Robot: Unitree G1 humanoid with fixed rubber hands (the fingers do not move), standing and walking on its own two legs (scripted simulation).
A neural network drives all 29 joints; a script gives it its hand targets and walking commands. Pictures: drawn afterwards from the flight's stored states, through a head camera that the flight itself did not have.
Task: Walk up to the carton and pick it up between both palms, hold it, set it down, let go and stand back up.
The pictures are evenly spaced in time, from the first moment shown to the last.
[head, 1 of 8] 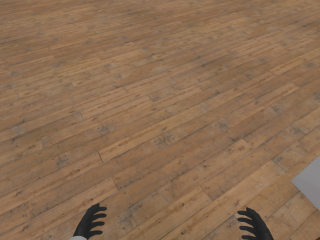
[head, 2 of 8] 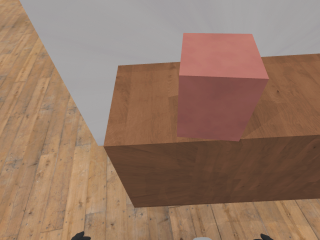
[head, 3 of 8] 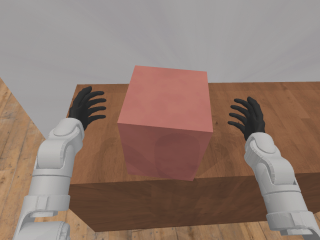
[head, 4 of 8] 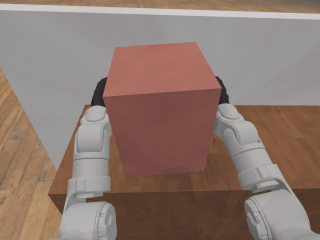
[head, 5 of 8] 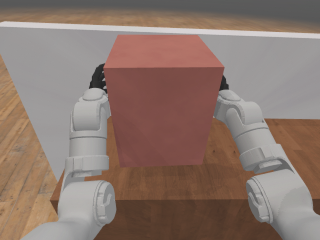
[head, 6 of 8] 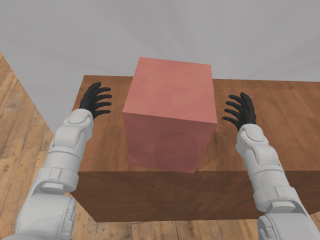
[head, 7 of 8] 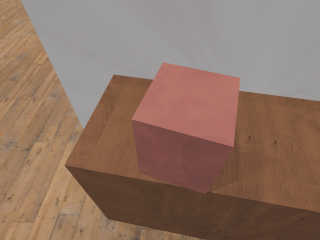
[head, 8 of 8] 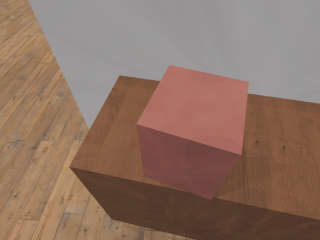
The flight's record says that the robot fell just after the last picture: no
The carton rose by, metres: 0.21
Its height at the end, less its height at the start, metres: +0.00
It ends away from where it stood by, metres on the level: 0.01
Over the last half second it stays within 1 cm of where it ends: yes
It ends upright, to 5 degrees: yes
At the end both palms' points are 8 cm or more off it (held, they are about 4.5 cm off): yes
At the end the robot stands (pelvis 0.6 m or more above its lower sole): yes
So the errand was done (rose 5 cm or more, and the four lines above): yes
